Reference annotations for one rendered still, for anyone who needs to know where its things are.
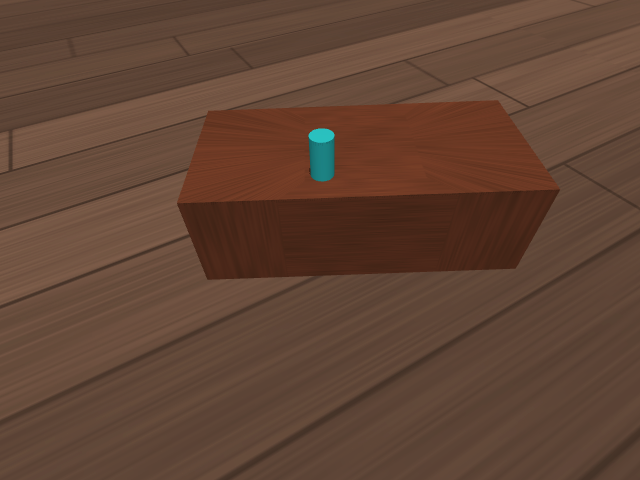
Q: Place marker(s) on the can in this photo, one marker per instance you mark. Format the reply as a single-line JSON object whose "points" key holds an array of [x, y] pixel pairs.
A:
{"points": [[321, 150]]}

